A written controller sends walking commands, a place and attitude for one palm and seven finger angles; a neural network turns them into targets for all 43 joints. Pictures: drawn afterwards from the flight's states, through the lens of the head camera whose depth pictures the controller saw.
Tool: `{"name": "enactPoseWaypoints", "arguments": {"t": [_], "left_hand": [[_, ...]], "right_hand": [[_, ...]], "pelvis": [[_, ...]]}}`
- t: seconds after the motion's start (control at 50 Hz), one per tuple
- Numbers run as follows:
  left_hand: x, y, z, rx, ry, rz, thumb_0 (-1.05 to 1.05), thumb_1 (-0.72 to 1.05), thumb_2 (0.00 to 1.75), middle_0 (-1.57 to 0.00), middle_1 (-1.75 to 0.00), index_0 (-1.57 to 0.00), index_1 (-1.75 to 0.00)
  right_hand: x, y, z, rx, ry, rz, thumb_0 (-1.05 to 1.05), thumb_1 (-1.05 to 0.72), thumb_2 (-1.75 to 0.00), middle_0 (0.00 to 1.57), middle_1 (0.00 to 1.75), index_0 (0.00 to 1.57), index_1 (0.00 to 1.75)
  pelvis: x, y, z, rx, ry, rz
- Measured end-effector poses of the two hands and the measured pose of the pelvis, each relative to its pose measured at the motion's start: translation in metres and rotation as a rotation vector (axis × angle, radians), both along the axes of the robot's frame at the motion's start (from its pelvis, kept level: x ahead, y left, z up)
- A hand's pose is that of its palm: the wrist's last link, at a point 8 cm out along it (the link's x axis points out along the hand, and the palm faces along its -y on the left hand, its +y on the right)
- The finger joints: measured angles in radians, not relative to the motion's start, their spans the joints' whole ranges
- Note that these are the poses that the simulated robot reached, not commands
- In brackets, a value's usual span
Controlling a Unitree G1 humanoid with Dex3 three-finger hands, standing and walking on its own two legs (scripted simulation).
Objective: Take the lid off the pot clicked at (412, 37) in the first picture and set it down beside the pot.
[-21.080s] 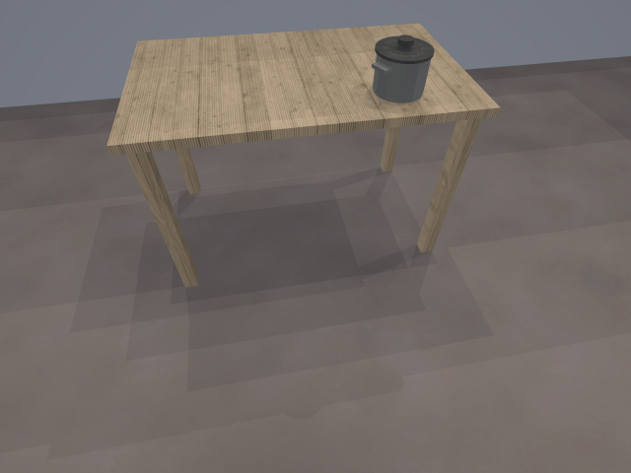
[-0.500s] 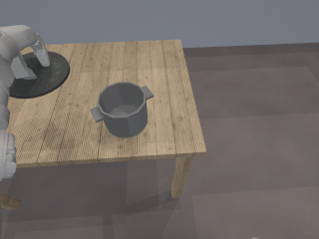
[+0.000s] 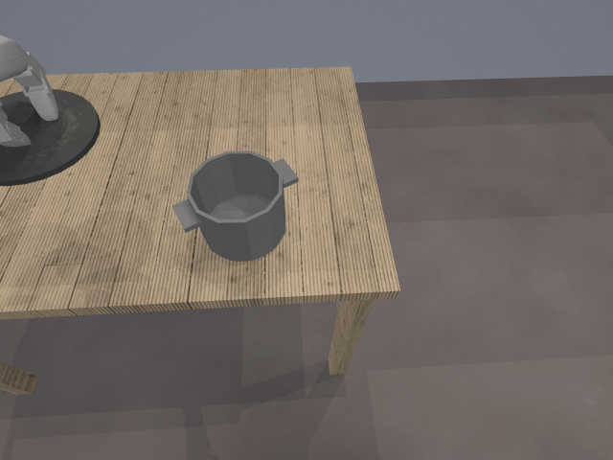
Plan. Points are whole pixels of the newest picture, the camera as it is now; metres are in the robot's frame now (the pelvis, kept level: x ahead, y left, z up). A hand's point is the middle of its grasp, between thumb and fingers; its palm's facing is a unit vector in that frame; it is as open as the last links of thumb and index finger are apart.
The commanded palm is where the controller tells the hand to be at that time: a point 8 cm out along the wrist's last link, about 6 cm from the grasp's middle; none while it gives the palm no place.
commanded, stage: move the lid sideways beside the pot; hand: left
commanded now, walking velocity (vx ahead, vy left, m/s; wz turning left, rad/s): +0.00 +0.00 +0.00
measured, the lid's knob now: (17, 118) +0.48 +0.34 +0.17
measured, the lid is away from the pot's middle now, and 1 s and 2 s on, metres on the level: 0.23 0.23 0.23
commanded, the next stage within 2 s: lower the lid onto the table in 0.02 s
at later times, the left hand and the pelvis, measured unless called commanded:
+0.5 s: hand (24, 132) +0.47 +0.33 +0.17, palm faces -0.39 -0.10 -0.91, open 7.1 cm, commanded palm +0.49 +0.34 +0.24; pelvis +0.00 +0.00 +0.00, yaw -1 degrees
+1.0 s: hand (38, 151) +0.47 +0.33 +0.14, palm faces -0.43 -0.10 -0.90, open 7.1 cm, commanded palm +0.50 +0.34 +0.21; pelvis +0.00 +0.00 +0.00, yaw -1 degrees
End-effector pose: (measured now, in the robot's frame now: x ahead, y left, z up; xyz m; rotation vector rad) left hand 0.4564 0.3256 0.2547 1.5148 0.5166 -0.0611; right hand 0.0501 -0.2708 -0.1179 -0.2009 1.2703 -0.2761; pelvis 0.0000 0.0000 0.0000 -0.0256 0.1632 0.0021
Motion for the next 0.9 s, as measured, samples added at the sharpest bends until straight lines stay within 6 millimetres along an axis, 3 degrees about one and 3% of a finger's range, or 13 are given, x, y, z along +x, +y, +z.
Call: {"name": "enactPoseWaypoints", "arguments": {"t": [0.34, 0.62, 0.9], "left_hand": [[0.012, -0.003, -0.016, -0.017, 0.028, -0.011, 0.0, 0.29, 0.7, -0.69, -0.94, -0.71, -0.94], [0.015, 0.007, -0.039, -0.021, 0.063, -0.01, 0.0, 0.29, 0.7, -0.69, -0.94, -0.71, -0.94], [0.018, 0.001, -0.053, -0.044, 0.061, -0.04, 0.0, 0.29, 0.7, -0.69, -0.94, -0.71, -0.94]], "right_hand": [[0.004, 0.001, 0.0, -0.002, 0.003, -0.008, 0.01, -0.91, -0.9, 0.2, 0.3, 0.2, 0.3], [-0.006, -0.001, 0.001, -0.023, 0.05, -0.024, 0.01, -0.91, -0.9, 0.2, 0.3, 0.2, 0.3], [-0.007, 0.002, -0.001, -0.018, 0.053, -0.033, 0.01, -0.91, -0.9, 0.2, 0.3, 0.2, 0.3]], "pelvis": [[0.004, 0.001, -0.001, -0.003, 0.016, -0.004], [0.006, 0.002, -0.003, -0.008, 0.035, -0.006], [0.006, 0.002, -0.004, -0.009, 0.044, -0.01]]}}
